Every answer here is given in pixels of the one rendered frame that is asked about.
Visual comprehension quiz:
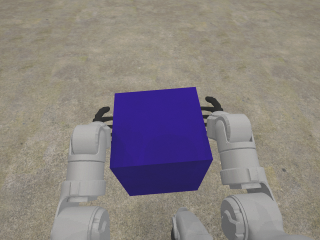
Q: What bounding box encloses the robot left hand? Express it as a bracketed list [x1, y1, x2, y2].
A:
[92, 106, 113, 144]

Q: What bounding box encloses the robot left forearm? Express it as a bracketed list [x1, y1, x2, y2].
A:
[50, 121, 111, 240]

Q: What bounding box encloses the carton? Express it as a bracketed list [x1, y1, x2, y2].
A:
[109, 87, 213, 196]

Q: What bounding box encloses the robot right shin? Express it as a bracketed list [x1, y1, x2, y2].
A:
[175, 207, 188, 240]

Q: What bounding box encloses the robot right hand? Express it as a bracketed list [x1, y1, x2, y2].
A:
[200, 96, 223, 127]

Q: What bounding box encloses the robot right thigh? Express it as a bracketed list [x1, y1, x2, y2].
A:
[171, 211, 213, 240]

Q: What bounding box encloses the robot left upper arm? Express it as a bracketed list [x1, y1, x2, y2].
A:
[51, 206, 111, 240]

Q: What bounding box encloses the robot right upper arm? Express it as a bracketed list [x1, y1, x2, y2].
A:
[220, 192, 314, 240]

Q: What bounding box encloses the robot right forearm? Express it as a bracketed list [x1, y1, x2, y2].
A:
[206, 111, 284, 228]

